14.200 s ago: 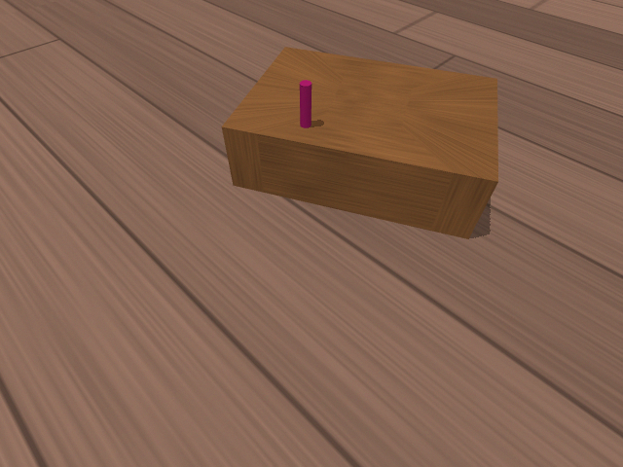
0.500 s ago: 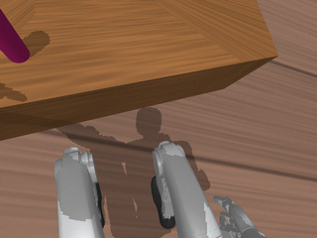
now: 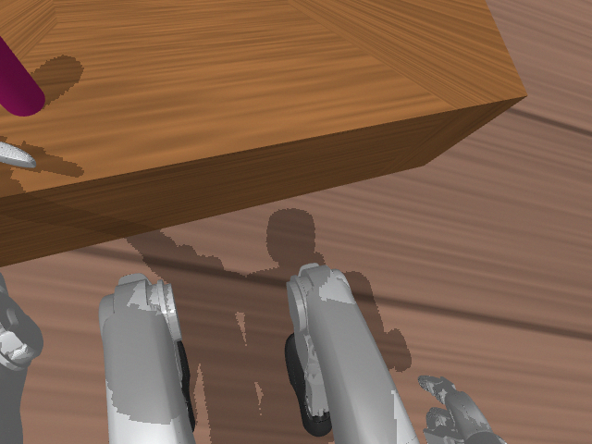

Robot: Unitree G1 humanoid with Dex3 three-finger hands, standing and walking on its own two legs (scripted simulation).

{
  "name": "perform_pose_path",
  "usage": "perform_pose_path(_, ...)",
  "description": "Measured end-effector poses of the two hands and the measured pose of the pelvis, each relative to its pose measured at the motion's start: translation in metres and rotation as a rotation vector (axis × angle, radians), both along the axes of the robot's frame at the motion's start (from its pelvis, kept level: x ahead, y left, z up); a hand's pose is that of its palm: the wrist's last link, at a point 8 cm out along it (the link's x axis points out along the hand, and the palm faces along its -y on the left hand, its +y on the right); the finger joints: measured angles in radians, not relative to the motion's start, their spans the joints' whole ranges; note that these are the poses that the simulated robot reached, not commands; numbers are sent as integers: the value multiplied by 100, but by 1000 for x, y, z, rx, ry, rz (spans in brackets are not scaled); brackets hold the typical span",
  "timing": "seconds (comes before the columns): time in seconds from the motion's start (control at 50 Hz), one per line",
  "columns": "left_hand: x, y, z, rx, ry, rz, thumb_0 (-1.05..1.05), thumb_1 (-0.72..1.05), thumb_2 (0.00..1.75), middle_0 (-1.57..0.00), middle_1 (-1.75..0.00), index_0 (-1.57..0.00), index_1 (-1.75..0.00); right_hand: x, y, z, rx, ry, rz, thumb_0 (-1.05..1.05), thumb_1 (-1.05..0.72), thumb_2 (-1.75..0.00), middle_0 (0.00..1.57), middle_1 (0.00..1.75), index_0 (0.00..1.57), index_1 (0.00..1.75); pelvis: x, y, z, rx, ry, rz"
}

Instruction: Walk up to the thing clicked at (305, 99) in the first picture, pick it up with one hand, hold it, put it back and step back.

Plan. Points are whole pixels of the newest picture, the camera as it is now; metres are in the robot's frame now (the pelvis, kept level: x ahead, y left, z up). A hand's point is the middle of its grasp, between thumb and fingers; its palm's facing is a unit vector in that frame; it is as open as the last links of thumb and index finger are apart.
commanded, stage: rest palm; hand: left
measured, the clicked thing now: out of the picture +0.54 +0.31 +0.02
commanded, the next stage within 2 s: close in 0.16 s
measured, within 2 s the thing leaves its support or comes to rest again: leaves its support in 1.32 s
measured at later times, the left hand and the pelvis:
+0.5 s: hand out of the picture +0.51 +0.31 +0.00, palm faces +0.30 -0.95 +0.02, open 15.5 cm; pelvis +0.01 +0.00 +0.00, yaw +0 degrees
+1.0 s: hand out of the picture +0.52 +0.31 +0.01, palm faces +0.30 -0.96 +0.00, open 8.4 cm; pelvis +0.00 +0.00 +0.00, yaw +0 degrees
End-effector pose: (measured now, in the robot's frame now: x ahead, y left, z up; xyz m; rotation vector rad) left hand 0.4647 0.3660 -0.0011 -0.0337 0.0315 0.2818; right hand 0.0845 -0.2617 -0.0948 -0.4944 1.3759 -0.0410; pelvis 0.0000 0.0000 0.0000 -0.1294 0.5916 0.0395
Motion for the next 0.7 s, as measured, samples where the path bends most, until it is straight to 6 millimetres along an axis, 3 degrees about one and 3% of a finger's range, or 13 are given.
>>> perform_pose_path(0.1,1,-5,-6,11,-15,0,-2,-58,0,-5,-4,-9,-1,9,-3,0,-19,11,12,0,-90,-90,21,30,21,30,3,-1,-1,2,4,6)
perform_pose_path(0.32,12,-19,2,24,2,8,-2,-58,0,-10,-3,-11,-3,26,3,-8,20,-23,0,0,-90,-90,21,30,21,30,8,0,3,3,9,1)
perform_pose_path(0.7,16,-18,9,33,-15,15,-1,-30,21,-54,-38,-56,-37,7,4,-5,5,17,-29,0,-91,-89,21,30,21,30,5,1,2,0,0,1)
